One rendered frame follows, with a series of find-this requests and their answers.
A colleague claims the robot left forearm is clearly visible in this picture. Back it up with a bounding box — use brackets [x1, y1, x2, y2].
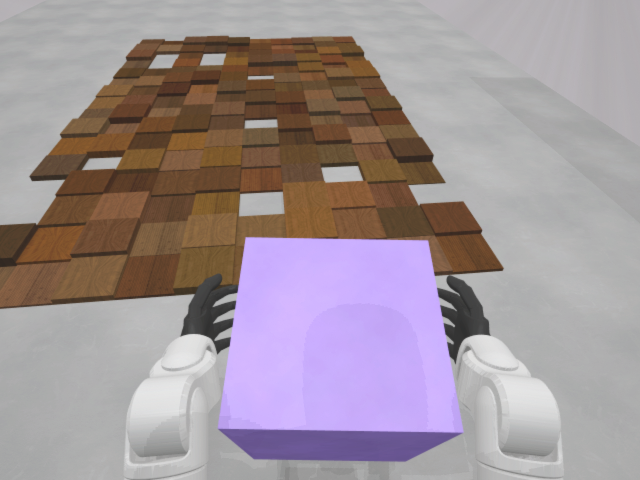
[123, 334, 221, 480]

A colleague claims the carton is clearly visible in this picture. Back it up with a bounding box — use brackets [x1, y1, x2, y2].
[218, 237, 464, 462]

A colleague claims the robot right forearm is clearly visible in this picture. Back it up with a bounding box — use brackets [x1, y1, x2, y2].
[455, 335, 564, 480]

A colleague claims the robot left hand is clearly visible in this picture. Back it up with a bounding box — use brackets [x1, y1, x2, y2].
[180, 274, 239, 354]

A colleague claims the robot right hand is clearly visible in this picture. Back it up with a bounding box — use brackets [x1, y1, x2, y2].
[437, 275, 491, 364]

